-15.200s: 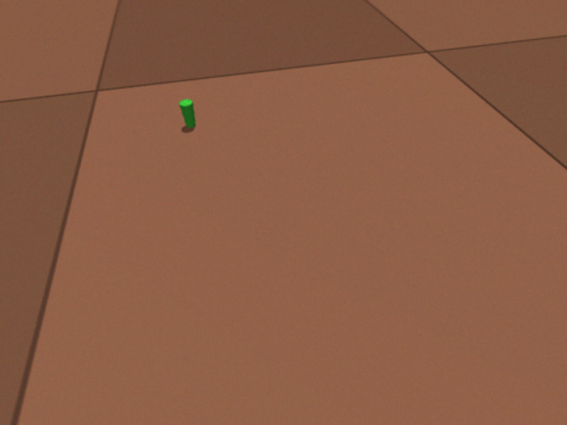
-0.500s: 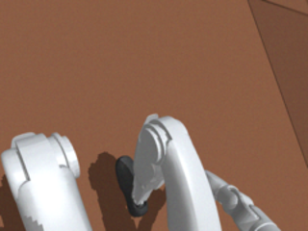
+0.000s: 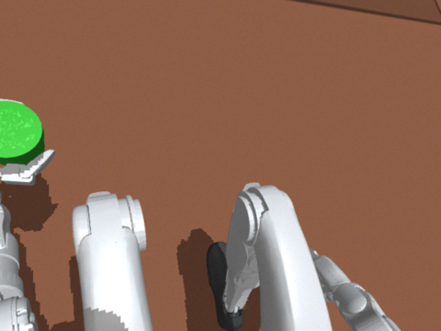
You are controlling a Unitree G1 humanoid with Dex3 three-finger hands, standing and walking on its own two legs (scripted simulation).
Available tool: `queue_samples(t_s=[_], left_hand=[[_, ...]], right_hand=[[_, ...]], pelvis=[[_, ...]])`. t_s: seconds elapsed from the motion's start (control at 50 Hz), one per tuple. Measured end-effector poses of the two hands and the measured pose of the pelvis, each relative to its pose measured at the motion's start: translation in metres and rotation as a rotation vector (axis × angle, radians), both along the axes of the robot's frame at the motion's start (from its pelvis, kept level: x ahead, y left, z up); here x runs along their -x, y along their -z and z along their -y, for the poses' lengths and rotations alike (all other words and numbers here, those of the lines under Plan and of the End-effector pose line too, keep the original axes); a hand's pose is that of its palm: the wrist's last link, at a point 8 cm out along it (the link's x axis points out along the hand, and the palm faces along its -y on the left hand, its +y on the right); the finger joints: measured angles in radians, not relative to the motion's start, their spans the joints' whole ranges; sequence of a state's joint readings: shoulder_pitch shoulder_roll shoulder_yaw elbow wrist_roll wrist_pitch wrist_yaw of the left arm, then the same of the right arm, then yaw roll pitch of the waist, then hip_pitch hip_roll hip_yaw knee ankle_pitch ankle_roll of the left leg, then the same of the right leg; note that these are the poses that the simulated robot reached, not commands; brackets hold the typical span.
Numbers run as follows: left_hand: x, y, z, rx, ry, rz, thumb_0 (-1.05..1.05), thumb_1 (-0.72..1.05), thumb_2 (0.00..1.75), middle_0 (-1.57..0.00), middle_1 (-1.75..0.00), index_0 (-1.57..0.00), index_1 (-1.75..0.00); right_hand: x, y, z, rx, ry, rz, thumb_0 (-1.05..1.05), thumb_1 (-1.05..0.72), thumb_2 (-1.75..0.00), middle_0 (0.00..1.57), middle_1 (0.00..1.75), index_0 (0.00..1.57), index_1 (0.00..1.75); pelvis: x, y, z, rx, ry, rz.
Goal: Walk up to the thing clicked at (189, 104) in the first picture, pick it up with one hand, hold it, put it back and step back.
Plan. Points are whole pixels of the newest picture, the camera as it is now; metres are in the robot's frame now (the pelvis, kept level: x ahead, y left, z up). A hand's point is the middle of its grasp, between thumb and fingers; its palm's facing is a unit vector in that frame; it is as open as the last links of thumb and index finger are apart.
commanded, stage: settle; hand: left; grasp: from the side
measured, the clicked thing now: (17, 145) +0.40 +0.32 -0.11
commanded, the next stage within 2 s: lift in 1.24 s
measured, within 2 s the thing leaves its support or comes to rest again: neither
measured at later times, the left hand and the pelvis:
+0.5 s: hand (4, 116) +0.41 +0.31 -0.01, palm faces +0.34 -0.94 -0.07, open 9.8 cm; pelvis +0.02 -0.01 +0.03, yaw +5 degrees
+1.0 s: hand out of the picture +0.40 +0.30 +0.02, palm faces +0.34 -0.94 -0.07, open 9.9 cm; pelvis +0.02 -0.01 +0.06, yaw +7 degrees
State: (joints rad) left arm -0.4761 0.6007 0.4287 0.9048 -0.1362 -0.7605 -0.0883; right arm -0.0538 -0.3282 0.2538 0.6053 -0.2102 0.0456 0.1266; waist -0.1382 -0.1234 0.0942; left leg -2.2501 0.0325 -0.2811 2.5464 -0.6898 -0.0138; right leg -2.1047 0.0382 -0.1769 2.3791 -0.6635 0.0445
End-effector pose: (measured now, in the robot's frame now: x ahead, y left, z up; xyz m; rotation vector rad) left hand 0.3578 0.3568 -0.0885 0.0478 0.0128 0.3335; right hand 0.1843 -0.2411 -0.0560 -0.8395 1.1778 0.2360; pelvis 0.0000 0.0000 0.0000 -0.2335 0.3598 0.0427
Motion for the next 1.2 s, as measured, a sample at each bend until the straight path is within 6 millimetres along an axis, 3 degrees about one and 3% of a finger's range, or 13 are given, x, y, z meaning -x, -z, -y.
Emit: queue_samples(t_s=[0.24,0.5,0.7,0.86,1.2], left_hand=[[0.012,-0.033,0.004,0.006,-0.015,-0.063,-0.03,-0.31,1.02,-0.74,-0.98,-0.73,-0.99],[-0.012,-0.079,0.005,-0.004,-0.017,-0.042,-0.03,-0.32,1.04,-0.74,-0.98,-0.73,-0.99],[-0.008,-0.088,0.016,0.023,-0.008,-0.075,-0.04,-0.34,1.06,-0.74,-1.0,-0.73,-1.01],[0.0,-0.101,0.011,0.009,-0.032,-0.067,-0.04,-0.36,1.08,-0.74,-1.01,-0.74,-1.02],[-0.01,-0.121,0.013,0.024,-0.033,-0.07,-0.04,-0.38,1.1,-0.74,-1.01,-0.74,-1.02]], right_hand=[[0.007,0.013,0.003,-0.092,0.154,-0.029,0.0,-0.9,-0.89,0.2,0.3,0.21,0.3],[-0.002,0.017,0.017,-0.135,0.245,-0.008,0.0,-0.9,-0.9,0.2,0.3,0.21,0.3],[-0.008,0.003,0.022,-0.142,0.274,0.035,0.0,-0.91,-0.9,0.2,0.3,0.21,0.3],[-0.006,-0.004,0.018,-0.146,0.274,0.044,0.0,-0.91,-0.9,0.2,0.3,0.21,0.3],[0.006,-0.012,0.016,-0.173,0.3,0.039,0.0,-0.91,-0.9,0.2,0.3,0.21,0.3]], pelvis=[[-0.01,-0.019,0.007,-0.049,-0.028,-0.108],[-0.02,-0.033,0.013,-0.089,-0.042,-0.177],[-0.02,-0.046,0.015,-0.102,-0.046,-0.196],[-0.017,-0.055,0.015,-0.109,-0.056,-0.198],[-0.016,-0.068,0.014,-0.117,-0.063,-0.209]])
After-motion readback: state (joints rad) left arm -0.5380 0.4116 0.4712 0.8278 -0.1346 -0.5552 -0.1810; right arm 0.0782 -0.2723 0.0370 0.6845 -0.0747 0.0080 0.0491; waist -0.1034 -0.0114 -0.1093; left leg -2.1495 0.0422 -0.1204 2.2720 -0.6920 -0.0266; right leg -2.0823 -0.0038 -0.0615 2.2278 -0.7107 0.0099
